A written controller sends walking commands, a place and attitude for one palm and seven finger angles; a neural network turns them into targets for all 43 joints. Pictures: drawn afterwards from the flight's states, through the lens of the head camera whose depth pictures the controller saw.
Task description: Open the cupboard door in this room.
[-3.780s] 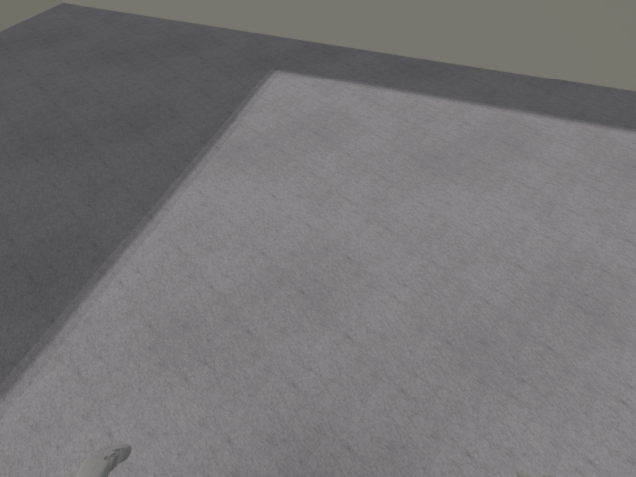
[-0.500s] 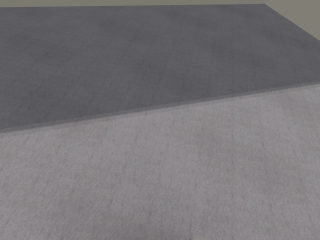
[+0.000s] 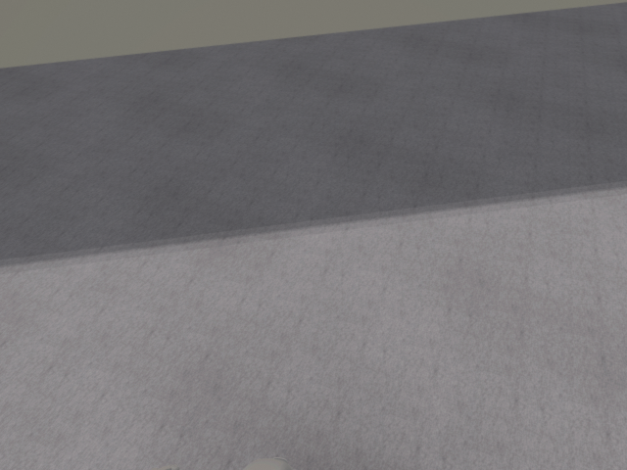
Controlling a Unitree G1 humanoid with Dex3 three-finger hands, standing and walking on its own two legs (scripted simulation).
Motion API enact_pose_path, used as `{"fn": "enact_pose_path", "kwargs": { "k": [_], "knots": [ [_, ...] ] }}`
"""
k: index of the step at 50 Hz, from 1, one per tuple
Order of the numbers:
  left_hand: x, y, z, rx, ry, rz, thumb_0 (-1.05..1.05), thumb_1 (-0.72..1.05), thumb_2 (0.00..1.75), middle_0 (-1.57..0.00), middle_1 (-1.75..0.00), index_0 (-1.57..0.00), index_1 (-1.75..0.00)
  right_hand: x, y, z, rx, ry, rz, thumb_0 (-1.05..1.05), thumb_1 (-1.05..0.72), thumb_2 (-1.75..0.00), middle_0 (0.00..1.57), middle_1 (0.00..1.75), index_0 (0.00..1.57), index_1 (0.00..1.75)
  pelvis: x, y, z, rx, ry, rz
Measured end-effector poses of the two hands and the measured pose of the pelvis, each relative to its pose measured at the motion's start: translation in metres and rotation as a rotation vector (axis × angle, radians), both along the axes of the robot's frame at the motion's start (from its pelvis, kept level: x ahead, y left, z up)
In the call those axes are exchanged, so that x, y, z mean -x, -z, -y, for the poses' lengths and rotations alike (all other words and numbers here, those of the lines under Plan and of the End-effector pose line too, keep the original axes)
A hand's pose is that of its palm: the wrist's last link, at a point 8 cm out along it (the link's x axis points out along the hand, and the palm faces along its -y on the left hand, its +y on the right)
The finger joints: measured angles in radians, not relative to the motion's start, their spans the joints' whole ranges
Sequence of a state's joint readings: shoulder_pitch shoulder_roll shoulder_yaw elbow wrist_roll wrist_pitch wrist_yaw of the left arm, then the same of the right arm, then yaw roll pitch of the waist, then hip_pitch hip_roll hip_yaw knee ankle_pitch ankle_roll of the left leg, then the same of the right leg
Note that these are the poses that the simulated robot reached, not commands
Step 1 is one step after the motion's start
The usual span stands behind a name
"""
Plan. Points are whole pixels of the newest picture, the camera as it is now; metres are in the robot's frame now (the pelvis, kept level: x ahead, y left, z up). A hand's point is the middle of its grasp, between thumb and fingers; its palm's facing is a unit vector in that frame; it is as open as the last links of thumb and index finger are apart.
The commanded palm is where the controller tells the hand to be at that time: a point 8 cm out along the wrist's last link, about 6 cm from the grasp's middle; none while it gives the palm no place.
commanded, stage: turn or walk to find it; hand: left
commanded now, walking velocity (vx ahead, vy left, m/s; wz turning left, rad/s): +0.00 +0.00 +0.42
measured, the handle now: out of the picture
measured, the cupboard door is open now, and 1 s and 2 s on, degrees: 0 0 0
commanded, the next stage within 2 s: none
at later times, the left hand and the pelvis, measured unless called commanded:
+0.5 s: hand out of the picture -0.09 +0.27 -0.19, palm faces +0.30 -0.92 -0.23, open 7.4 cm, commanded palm none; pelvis -0.05 +0.06 -0.01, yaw +13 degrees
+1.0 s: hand out of the picture -0.05 +0.23 -0.15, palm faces +0.40 -0.87 -0.28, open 7.4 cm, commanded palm none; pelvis -0.08 +0.01 -0.01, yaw +25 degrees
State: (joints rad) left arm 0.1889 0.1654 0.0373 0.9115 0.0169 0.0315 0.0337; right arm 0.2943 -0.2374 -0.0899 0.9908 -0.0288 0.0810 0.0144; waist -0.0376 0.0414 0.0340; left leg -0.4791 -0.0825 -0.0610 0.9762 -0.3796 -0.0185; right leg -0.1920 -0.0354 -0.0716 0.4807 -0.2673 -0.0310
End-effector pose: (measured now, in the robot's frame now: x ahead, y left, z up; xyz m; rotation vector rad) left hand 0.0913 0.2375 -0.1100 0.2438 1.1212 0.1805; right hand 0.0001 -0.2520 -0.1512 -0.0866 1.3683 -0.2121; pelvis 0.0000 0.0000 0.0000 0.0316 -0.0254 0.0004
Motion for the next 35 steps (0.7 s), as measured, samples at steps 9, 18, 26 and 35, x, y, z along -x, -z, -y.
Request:
{"fn": "enact_pose_path", "kwargs": {
  "k": [9, 18, 26, 35],
  "knots": [
    [0.073, 0.008, -0.004, 0.020, -0.134, -0.069, 0.01, 0.90, 0.90, -0.20, -0.30, -0.20, -0.30, -0.023, -0.005, 0.009, 0.030, -0.133, -0.013, 0.00, -0.91, -0.90, 0.20, 0.29, 0.20, 0.30, 0.014, -0.001, 0.000, -0.001, -0.106, 0.002],
    [0.162, 0.042, -0.042, 0.076, -0.285, -0.186, 0.01, 0.90, 0.90, -0.20, -0.30, -0.20, -0.30, -0.091, -0.016, -0.045, 0.078, -0.315, 0.126, 0.01, -0.91, -0.90, 0.19, 0.29, 0.20, 0.30, 0.034, 0.012, -0.035, 0.034, -0.197, -0.007],
    [0.198, 0.044, -0.077, 0.091, -0.361, -0.227, 0.01, 0.91, 0.90, -0.20, -0.29, -0.20, -0.30, -0.107, -0.040, -0.098, 0.084, -0.407, 0.230, 0.00, -0.91, -0.90, 0.20, 0.30, 0.20, 0.30, 0.050, 0.003, -0.058, 0.057, -0.239, 0.005],
    [0.185, 0.029, -0.089, 0.066, -0.379, -0.117, 0.01, 0.91, 0.90, -0.20, -0.29, -0.20, -0.30, -0.076, -0.033, -0.108, 0.046, -0.423, 0.176, 0.00, -0.91, -0.90, 0.20, 0.30, 0.20, 0.30, 0.064, -0.002, -0.061, 0.051, -0.304, -0.001]
  ]
}}
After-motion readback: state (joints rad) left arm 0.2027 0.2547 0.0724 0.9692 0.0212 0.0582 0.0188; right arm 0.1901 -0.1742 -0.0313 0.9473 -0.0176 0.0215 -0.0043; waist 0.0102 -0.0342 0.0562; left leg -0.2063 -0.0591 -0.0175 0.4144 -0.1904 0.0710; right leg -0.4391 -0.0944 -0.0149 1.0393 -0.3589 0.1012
